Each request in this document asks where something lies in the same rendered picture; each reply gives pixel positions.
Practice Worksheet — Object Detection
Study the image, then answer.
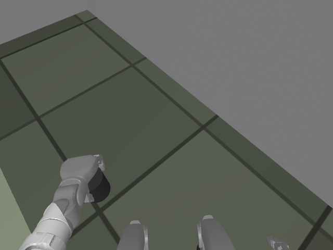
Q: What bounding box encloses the left robot arm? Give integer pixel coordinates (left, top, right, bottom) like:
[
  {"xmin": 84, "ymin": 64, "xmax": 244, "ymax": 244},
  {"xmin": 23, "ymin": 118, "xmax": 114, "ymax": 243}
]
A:
[{"xmin": 18, "ymin": 177, "xmax": 88, "ymax": 250}]

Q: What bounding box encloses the left robot hand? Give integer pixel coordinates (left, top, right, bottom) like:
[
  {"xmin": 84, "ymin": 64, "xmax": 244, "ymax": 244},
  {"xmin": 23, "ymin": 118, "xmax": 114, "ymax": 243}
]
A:
[{"xmin": 60, "ymin": 154, "xmax": 105, "ymax": 203}]

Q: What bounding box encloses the right robot hand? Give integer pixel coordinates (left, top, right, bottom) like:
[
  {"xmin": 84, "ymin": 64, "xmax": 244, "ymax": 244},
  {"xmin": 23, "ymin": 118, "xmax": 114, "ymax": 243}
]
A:
[{"xmin": 266, "ymin": 236, "xmax": 290, "ymax": 250}]

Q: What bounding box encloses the mug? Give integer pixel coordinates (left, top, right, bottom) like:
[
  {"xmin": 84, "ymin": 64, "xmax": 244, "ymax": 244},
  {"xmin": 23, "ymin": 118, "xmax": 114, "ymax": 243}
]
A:
[{"xmin": 88, "ymin": 168, "xmax": 110, "ymax": 203}]

